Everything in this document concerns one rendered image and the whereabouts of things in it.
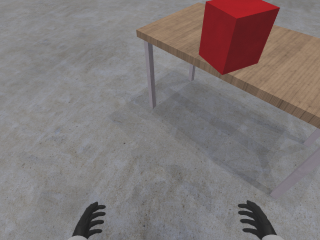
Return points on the right robot hand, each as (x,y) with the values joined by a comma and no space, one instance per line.
(260,222)

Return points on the table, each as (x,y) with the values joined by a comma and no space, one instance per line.
(286,76)

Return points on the carton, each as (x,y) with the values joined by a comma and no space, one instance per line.
(234,32)

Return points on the left robot hand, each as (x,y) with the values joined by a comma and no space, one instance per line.
(85,223)

